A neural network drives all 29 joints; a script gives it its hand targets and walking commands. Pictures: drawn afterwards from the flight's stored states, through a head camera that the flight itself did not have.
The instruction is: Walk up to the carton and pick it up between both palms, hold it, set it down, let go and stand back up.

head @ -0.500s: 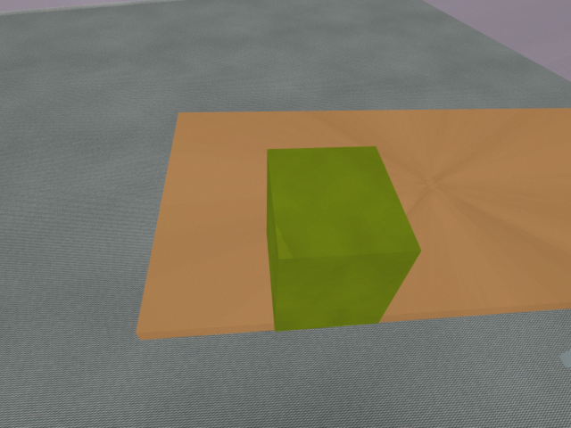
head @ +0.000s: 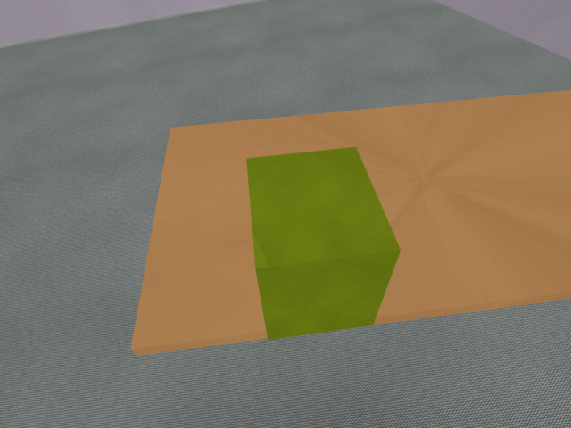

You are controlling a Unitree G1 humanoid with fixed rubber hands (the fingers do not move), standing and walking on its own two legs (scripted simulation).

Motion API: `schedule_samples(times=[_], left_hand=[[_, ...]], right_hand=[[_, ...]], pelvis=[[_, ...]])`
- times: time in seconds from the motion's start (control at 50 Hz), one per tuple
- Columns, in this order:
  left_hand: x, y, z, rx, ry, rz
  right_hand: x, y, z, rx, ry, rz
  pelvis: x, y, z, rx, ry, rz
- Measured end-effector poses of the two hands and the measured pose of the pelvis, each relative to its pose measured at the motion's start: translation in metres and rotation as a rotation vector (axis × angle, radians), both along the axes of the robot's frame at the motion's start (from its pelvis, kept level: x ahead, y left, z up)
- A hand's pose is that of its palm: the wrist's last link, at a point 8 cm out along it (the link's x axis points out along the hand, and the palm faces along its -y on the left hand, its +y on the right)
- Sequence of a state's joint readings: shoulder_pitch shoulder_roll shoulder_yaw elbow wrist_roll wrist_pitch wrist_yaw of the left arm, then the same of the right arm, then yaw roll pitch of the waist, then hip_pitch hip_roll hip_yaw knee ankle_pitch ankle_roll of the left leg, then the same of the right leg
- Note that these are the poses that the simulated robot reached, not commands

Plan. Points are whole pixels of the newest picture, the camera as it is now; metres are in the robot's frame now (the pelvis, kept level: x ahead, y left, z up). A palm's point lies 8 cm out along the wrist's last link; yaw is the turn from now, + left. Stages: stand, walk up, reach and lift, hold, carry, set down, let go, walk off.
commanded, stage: walk up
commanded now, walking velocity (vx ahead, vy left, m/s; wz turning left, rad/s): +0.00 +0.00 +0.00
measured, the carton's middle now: (311, 244) +0.43 -0.03 -0.03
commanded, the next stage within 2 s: none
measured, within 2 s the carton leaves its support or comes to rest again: neither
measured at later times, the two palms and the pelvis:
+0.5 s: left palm out of the picture +0.00 +0.18 -0.15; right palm out of the picture -0.07 -0.34 -0.16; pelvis -0.05 -0.08 -0.02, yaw -1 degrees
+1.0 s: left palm out of the picture -0.08 +0.06 -0.15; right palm out of the picture -0.08 -0.34 -0.15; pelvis -0.06 -0.14 +0.00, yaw +0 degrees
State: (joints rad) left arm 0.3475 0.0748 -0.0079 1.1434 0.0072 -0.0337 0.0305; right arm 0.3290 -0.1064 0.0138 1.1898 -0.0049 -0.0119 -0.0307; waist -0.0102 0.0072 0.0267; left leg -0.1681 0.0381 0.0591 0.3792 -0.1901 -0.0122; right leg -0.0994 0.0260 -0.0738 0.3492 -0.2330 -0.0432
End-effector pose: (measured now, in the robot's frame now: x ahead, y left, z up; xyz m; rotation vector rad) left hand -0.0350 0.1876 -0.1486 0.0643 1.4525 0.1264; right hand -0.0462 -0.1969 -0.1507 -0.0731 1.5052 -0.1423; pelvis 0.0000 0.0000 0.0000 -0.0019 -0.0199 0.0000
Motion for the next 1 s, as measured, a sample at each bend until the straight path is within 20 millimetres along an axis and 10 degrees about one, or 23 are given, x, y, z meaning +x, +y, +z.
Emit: schedule_samples(times=[0.26, 0.42, 0.5, 0.58, 0.74, 1.0], left_hand=[[-0.005, 0.008, -0.005, 0.03, 0.049, -0.004], [0.029, 0.02, -0.005, 0.131, -0.068, -0.053], [0.039, -0.007, 0.001, 0.153, -0.195, -0.046], [0.006, -0.048, 0.006, 0.166, -0.184, -0.026], [-0.039, -0.114, 0.016, 0.065, -0.04, -0.053], [-0.045, -0.128, -0.002, 0.023, -0.045, 0.003]], right_hand=[[0.011, -0.008, -0.001, -0.027, -0.041, -0.009], [-0.017, -0.094, 0.009, -0.187, -0.049, -0.035], [-0.02, -0.141, -0.005, -0.186, -0.065, -0.021], [-0.018, -0.172, -0.021, -0.146, -0.083, 0.008], [-0.03, -0.167, -0.003, -0.037, -0.082, -0.034], [-0.036, -0.144, 0.002, -0.017, -0.056, 0.019]], pelvis=[[-0.007, -0.009, -0.005, -0.003, 0.01, -0.001], [-0.043, -0.052, -0.009, -0.034, 0.031, -0.014], [-0.055, -0.082, -0.019, 0.0, 0.03, -0.013], [-0.06, -0.106, -0.021, 0.019, 0.012, 0.001], [-0.059, -0.131, 0.002, 0.027, 0.036, -0.011], [-0.06, -0.141, -0.001, 0.006, 0.001, 0.001]])
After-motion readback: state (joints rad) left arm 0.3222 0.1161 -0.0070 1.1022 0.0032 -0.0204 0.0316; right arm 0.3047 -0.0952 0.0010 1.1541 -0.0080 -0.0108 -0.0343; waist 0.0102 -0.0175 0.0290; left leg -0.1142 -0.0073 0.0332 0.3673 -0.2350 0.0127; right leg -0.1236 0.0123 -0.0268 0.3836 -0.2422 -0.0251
